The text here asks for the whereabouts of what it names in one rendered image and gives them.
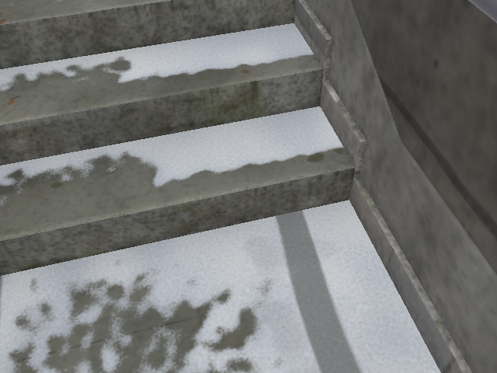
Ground stairs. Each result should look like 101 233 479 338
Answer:
0 0 356 276

